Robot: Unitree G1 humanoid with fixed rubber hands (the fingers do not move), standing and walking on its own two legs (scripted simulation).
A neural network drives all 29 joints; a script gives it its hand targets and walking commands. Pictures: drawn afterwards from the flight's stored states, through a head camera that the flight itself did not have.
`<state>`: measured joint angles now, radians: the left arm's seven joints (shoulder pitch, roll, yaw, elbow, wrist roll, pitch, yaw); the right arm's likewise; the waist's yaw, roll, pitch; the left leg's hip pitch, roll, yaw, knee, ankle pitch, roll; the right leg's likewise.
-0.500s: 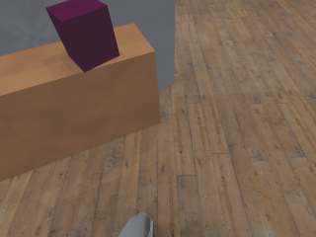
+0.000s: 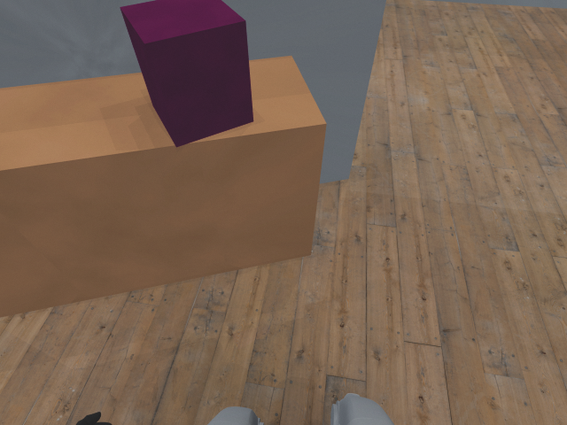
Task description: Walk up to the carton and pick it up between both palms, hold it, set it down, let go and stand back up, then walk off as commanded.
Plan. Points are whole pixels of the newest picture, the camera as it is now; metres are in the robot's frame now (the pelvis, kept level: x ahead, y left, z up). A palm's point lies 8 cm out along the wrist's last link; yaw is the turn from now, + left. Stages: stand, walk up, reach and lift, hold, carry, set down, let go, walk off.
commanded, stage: walk up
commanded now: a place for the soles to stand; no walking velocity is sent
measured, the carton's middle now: (192, 69) +0.85 +0.25 +0.05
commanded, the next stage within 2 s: none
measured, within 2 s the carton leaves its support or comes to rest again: neither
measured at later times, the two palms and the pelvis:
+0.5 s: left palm (73, 400) +0.17 +0.34 -0.11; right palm (483, 327) +0.28 -0.31 -0.08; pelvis +0.15 +0.00 -0.01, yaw +9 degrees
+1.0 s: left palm (124, 365) +0.22 +0.27 -0.11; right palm (477, 310) +0.33 -0.33 -0.12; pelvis +0.18 -0.04 +0.00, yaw +15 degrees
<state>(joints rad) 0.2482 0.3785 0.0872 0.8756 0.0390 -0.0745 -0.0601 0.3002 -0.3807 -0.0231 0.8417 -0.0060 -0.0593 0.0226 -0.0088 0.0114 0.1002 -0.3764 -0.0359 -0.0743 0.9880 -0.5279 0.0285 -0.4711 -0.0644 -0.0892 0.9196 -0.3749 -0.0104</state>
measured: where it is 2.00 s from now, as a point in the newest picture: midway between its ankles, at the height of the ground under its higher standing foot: (270, 391)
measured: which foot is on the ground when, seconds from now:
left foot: up 0.00-0.24, down 0.26-1.00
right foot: down 0.00-0.28, up 0.30-0.54, down 0.56-1.00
